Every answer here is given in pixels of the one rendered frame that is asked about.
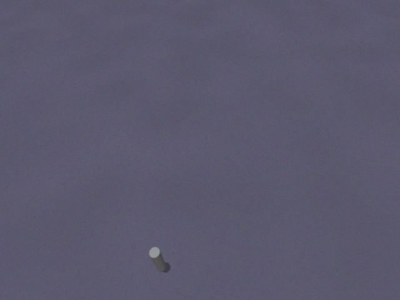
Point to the can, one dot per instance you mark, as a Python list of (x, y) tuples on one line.
[(157, 258)]

